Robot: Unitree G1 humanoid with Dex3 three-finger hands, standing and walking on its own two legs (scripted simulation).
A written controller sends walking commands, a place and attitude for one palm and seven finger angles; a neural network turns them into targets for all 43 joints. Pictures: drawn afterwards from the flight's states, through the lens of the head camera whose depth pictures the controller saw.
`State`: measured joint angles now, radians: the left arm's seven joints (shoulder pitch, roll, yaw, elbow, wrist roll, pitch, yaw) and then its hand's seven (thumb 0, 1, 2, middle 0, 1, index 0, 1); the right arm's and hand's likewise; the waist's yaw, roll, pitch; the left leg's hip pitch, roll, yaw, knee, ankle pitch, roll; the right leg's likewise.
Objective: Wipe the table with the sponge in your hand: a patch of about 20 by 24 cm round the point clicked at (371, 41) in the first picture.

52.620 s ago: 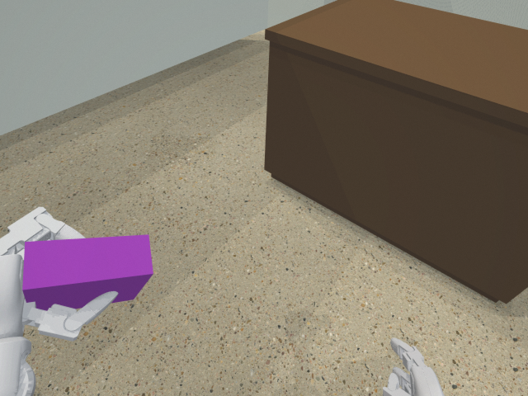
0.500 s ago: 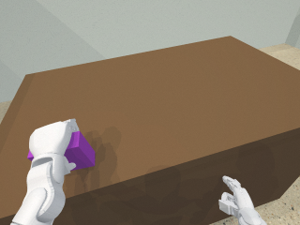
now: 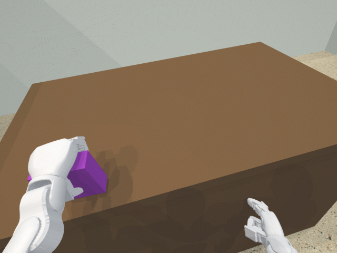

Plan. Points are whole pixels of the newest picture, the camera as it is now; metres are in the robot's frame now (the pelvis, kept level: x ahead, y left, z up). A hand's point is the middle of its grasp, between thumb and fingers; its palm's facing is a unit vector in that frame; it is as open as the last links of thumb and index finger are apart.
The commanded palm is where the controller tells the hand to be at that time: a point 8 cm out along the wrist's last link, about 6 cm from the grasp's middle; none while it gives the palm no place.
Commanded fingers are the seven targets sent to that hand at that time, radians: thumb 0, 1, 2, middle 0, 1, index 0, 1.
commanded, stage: lift the sponge slowly off the table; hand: left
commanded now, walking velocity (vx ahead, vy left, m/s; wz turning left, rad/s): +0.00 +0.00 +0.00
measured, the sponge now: (75, 181) +0.23 +0.27 +0.09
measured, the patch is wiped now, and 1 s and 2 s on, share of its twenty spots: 1.00 1.00 1.00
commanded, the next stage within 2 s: bring the sponge back beside the body in 1.52 s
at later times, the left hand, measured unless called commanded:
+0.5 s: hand (64, 163) +0.23 +0.27 +0.16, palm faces +0.16 -0.13 -0.98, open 9.2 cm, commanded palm +0.19 +0.26 +0.23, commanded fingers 0.00 0.10 1.30 -1.20 -1.60 -1.20 -1.60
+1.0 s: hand (64, 147) +0.24 +0.26 +0.19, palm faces +0.24 -0.16 -0.96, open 9.2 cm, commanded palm +0.20 +0.26 +0.26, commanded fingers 0.00 0.10 1.30 -1.20 -1.60 -1.20 -1.60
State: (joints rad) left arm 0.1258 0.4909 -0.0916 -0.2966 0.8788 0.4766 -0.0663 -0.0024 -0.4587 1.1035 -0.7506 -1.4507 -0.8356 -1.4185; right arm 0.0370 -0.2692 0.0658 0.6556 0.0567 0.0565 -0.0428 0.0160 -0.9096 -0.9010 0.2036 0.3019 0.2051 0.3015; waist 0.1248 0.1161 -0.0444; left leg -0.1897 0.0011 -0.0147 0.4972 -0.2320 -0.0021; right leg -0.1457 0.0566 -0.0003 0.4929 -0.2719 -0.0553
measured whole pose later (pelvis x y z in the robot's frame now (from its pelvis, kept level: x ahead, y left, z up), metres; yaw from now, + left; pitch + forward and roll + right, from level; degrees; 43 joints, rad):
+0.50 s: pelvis -0.02 +0.00 +0.00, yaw +0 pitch -6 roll +0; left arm 0.00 0.52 -0.08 -0.22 0.84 0.46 -0.10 -0.02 -0.47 1.10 -0.78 -1.43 -0.86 -1.39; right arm 0.01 -0.27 0.07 0.67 0.06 0.02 -0.07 0.02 -0.91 -0.90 0.20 0.30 0.20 0.30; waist 0.14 0.12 -0.03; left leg -0.17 0.00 -0.02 0.46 -0.19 -0.01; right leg -0.12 0.06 0.00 0.46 -0.24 -0.06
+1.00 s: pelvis -0.02 +0.00 +0.00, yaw +0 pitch -6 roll +0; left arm -0.09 0.53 -0.09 -0.27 0.79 0.50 -0.12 -0.02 -0.47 1.10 -0.78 -1.42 -0.86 -1.39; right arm 0.01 -0.27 0.07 0.66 0.07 0.03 -0.09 0.02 -0.91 -0.90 0.20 0.30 0.18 0.29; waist 0.14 0.12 -0.03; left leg -0.17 0.00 -0.01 0.45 -0.18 0.00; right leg -0.14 0.05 0.01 0.46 -0.23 -0.05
